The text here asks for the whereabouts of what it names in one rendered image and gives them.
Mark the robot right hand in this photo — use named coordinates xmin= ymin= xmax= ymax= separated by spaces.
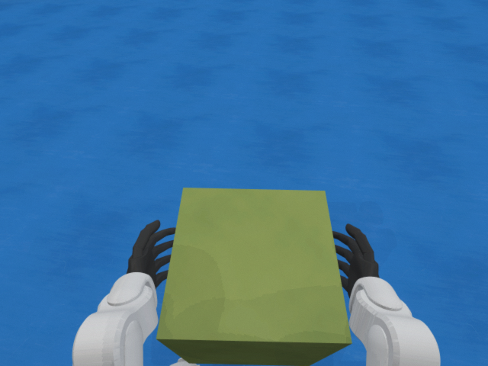
xmin=332 ymin=223 xmax=380 ymax=298

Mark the carton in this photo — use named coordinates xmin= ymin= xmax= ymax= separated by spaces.
xmin=156 ymin=188 xmax=352 ymax=366

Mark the robot right forearm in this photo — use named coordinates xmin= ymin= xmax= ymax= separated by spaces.
xmin=349 ymin=277 xmax=441 ymax=366

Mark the robot left hand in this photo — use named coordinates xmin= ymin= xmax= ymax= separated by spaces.
xmin=127 ymin=220 xmax=176 ymax=288

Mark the robot left forearm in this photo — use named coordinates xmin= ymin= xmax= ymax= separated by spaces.
xmin=72 ymin=272 xmax=159 ymax=366

